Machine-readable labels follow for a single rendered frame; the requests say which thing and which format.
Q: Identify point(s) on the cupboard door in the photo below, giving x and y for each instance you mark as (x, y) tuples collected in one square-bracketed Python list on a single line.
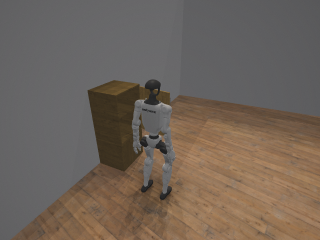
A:
[(163, 97)]

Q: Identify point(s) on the robot right upper arm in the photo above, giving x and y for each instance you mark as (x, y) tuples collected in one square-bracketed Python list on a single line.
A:
[(166, 110)]

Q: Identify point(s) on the robot right hand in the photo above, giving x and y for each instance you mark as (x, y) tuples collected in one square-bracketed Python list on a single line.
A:
[(171, 157)]

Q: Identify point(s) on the humanoid robot head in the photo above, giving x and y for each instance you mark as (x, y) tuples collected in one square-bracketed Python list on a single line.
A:
[(152, 85)]

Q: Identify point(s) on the robot left hand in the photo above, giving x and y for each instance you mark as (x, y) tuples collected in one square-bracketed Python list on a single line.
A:
[(138, 145)]

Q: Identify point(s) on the robot right shin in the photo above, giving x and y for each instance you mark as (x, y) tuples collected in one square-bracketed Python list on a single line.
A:
[(166, 177)]

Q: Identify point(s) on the robot left forearm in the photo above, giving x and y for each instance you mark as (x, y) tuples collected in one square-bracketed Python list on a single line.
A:
[(135, 132)]

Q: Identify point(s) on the robot left upper arm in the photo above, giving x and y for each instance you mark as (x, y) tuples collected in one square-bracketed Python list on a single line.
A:
[(137, 112)]

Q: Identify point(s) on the robot right forearm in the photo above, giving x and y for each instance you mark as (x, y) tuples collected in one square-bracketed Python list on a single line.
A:
[(168, 141)]

